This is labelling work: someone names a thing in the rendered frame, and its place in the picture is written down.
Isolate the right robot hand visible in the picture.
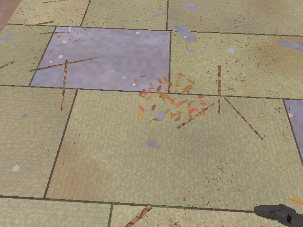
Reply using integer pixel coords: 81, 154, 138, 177
254, 203, 303, 227

